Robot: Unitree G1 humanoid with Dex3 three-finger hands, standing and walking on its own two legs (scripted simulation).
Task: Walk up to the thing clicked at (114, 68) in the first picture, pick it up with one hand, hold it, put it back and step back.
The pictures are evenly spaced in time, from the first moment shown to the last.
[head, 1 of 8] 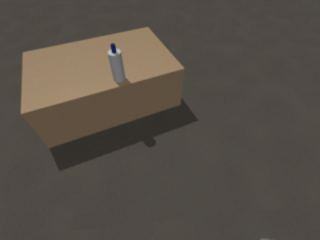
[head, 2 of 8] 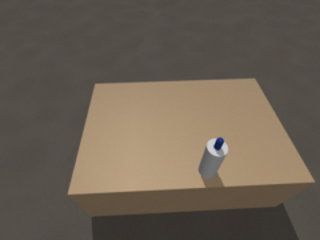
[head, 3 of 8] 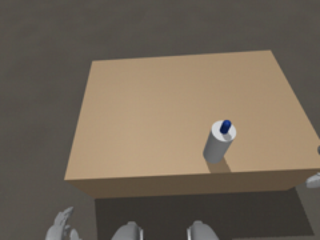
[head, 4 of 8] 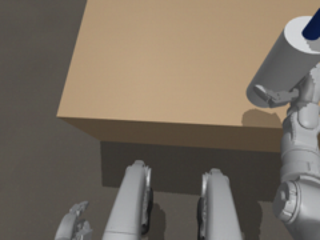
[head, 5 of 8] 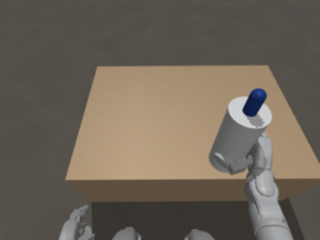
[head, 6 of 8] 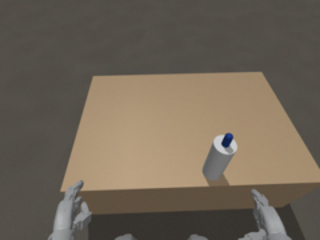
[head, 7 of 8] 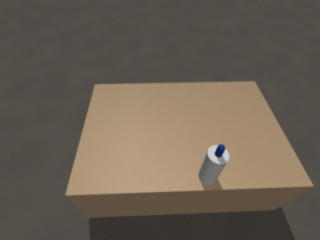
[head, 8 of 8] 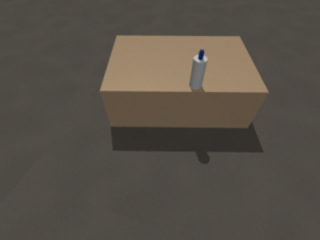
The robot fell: no
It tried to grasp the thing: yes
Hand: right
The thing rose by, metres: 0.31
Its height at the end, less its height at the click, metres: +0.00
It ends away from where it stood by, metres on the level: 0.02
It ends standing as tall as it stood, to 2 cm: yes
